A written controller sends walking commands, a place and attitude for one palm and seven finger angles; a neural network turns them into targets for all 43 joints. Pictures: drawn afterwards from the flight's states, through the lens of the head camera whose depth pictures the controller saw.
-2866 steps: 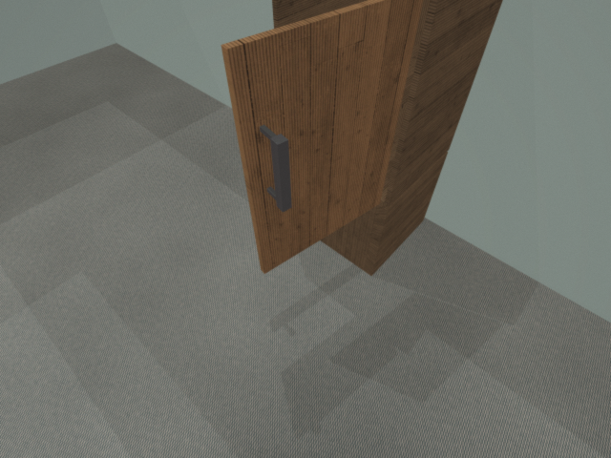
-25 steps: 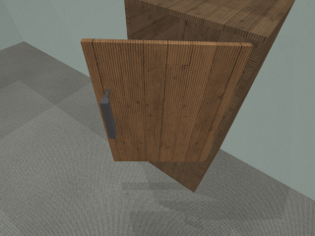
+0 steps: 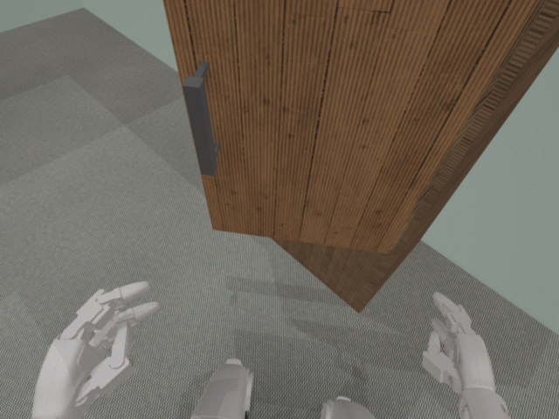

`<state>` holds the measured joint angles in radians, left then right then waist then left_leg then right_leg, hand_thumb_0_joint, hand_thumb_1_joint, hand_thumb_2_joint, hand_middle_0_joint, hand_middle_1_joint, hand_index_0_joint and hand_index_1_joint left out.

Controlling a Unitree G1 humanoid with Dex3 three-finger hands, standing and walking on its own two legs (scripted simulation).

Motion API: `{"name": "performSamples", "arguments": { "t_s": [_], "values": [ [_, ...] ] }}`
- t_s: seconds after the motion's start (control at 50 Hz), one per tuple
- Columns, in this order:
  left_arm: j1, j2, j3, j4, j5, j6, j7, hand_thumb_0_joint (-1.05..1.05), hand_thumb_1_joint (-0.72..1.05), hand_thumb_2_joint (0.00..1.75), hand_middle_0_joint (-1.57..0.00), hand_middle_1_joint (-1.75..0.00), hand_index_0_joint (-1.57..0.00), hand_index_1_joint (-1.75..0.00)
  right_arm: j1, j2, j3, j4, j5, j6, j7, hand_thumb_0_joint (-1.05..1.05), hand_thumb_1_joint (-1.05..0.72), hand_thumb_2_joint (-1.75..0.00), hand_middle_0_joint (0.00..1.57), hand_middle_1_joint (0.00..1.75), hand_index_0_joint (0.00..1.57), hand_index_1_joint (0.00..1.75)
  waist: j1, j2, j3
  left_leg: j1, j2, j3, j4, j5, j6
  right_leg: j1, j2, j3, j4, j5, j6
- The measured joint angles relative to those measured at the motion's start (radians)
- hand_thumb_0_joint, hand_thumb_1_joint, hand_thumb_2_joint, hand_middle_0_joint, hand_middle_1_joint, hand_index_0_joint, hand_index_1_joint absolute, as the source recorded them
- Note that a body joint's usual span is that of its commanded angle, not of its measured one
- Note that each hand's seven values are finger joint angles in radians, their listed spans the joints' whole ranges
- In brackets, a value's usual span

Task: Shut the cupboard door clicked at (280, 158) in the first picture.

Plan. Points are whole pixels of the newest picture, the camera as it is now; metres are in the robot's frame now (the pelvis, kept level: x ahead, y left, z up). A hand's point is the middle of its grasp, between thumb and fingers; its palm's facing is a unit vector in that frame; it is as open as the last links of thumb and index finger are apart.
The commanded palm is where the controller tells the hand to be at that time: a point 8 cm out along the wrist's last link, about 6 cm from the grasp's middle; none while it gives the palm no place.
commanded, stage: raise the hand and make a fist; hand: left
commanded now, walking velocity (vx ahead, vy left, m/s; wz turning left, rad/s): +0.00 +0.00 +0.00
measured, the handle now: (206, 122) +0.50 +0.19 +0.12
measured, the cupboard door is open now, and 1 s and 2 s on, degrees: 36 36 36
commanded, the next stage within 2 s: bring the fist close to the handle in 1.44 s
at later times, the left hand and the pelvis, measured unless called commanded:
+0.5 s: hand (129, 316) +0.21 +0.21 +0.09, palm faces +0.00 -1.00 -0.03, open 3.6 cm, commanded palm +0.19 +0.26 +0.10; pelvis +0.01 +0.02 +0.03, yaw -1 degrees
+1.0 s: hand (113, 284) +0.23 +0.22 +0.12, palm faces +0.01 -1.00 -0.05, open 3.1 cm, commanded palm +0.21 +0.27 +0.13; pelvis +0.01 +0.03 +0.05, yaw +0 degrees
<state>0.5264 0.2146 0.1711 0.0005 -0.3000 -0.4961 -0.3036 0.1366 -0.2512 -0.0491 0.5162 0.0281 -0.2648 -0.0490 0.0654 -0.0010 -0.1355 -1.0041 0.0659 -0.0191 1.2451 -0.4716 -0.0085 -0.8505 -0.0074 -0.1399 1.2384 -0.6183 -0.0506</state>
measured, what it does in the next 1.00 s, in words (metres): rises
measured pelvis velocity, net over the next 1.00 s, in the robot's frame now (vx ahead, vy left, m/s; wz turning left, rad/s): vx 0.01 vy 0.03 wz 0.00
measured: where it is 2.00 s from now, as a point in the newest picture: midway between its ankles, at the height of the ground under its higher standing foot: outside the picture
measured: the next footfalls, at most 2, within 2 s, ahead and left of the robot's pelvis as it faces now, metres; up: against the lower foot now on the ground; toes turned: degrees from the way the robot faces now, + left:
none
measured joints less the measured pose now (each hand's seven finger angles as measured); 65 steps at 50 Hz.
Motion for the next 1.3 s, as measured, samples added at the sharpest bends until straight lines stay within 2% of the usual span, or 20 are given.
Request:
{"name": "performSamples", "arguments": {
  "t_s": [0.08,0.16,0.2,0.24,0.28,0.36,0.42,0.48,0.68,0.88,1.16,1.3],
  "values": [
    [-0.039,0.014,0.002,-0.073,-0.006,0.007,-0.017,0.02,0.90,0.90,-0.54,-0.67,-0.53,-0.67,0.009,0.031,0.035,0.027,0.000,0.005,-0.017,0.01,-0.90,-0.90,0.20,0.30,0.20,0.30,0.003,0.023,-0.001,-0.016,0.006,-0.024,0.009,-0.002,-0.005,-0.002,0.010,-0.021,-0.009,0.003,-0.004],
    [-0.100,0.025,0.006,-0.064,-0.014,0.105,-0.045,0.02,0.90,0.90,-0.61,-0.74,-0.61,-0.75,0.034,0.065,0.058,0.047,0.006,0.036,-0.021,0.01,-0.90,-0.90,0.21,0.30,0.20,0.30,-0.019,0.040,-0.002,0.001,0.008,-0.016,-0.022,0.009,-0.005,0.010,0.013,-0.014,-0.040,0.019,0.001],
    [-0.105,0.027,0.011,-0.057,-0.015,0.153,-0.039,0.02,0.90,0.90,-0.65,-0.78,-0.64,-0.79,0.056,0.076,0.061,0.050,0.007,0.052,-0.021,0.01,-0.90,-0.90,0.21,0.30,0.21,0.30,-0.033,0.045,-0.003,0.023,0.009,-0.003,-0.049,0.016,-0.001,0.025,0.013,-0.002,-0.063,0.029,0.006],
    [-0.092,0.026,0.017,-0.057,-0.016,0.177,-0.020,0.02,0.90,0.90,-0.69,-0.82,-0.68,-0.83,0.081,0.080,0.058,0.052,0.006,0.064,-0.020,0.01,-0.90,-0.90,0.21,0.30,0.21,0.30,-0.045,0.047,-0.004,0.048,0.008,0.011,-0.077,0.023,0.003,0.042,0.012,0.012,-0.088,0.040,0.011],
    [-0.071,0.021,0.023,-0.061,-0.018,0.171,0.001,0.02,0.90,0.90,-0.72,-0.86,-0.72,-0.87,0.105,0.076,0.052,0.054,0.004,0.068,-0.019,0.01,-0.90,-0.90,0.21,0.30,0.21,0.30,-0.055,0.046,-0.007,0.068,0.006,0.024,-0.102,0.029,0.008,0.056,0.009,0.023,-0.109,0.049,0.016],
    [-0.042,0.013,0.025,-0.067,-0.017,0.116,0.029,0.02,0.90,0.90,-0.80,-0.94,-0.79,-0.95,0.137,0.049,0.038,0.058,0.000,0.068,-0.018,0.01,-0.90,-0.90,0.21,0.30,0.21,0.30,-0.060,0.043,-0.008,0.087,0.001,0.036,-0.125,0.036,0.017,0.072,0.004,0.033,-0.131,0.059,0.024],
    [-0.038,0.011,0.009,-0.068,-0.012,0.087,0.035,0.02,0.90,0.90,-0.85,-1.00,-0.84,-1.01,0.143,0.024,0.031,0.057,0.001,0.065,-0.019,0.01,-0.90,-0.90,0.21,0.30,0.20,0.30,-0.059,0.041,-0.001,0.090,-0.003,0.037,-0.125,0.037,0.024,0.078,0.000,0.034,-0.136,0.063,0.029],
    [-0.043,0.014,-0.014,-0.076,-0.001,0.081,0.042,0.02,0.90,0.90,-0.91,-1.06,-0.90,-1.07,0.137,0.008,0.027,0.051,0.003,0.061,-0.020,0.01,-0.90,-0.90,0.20,0.30,0.20,0.30,-0.058,0.038,0.007,0.096,-0.006,0.037,-0.127,0.039,0.031,0.087,-0.002,0.034,-0.143,0.067,0.034],
    [-0.075,0.026,-0.035,-0.108,0.024,0.133,0.094,0.02,0.90,0.90,-1.09,-1.26,-1.08,-1.27,0.099,0.025,0.063,-0.005,0.002,0.071,-0.012,0.01,-0.90,-0.90,0.20,0.30,0.20,0.30,-0.061,0.033,0.018,0.166,-0.014,0.036,-0.183,0.062,0.041,0.165,-0.005,0.031,-0.216,0.101,0.045],
    [-0.119,0.036,-0.038,-0.099,0.033,0.183,0.089,0.02,0.90,0.90,-1.25,-1.44,-1.24,-1.44,0.106,0.032,0.104,-0.024,-0.001,0.076,0.000,0.01,-0.90,-0.90,0.21,0.30,0.21,0.30,-0.051,0.044,0.029,0.231,-0.021,0.033,-0.233,0.079,0.044,0.235,-0.007,0.026,-0.274,0.123,0.049],
    [-0.179,0.044,-0.014,-0.056,0.015,0.221,0.070,0.02,0.90,0.90,-1.30,-1.49,-1.29,-1.50,0.139,0.005,0.099,0.016,0.008,0.067,-0.007,0.01,-0.90,-0.90,0.21,0.30,0.21,0.30,-0.058,0.051,0.050,0.300,-0.023,0.041,-0.302,0.103,0.036,0.293,-0.006,0.034,-0.330,0.143,0.044],
    [-0.170,0.033,-0.017,-0.041,0.012,0.204,0.067,0.02,0.90,0.90,-1.30,-1.49,-1.29,-1.50,0.142,-0.004,0.084,0.020,0.006,0.062,-0.005,0.01,-0.90,-0.90,0.21,0.30,0.20,0.30,-0.060,0.045,0.051,0.302,-0.020,0.044,-0.308,0.103,0.029,0.288,-0.004,0.038,-0.325,0.137,0.037]
  ]
}}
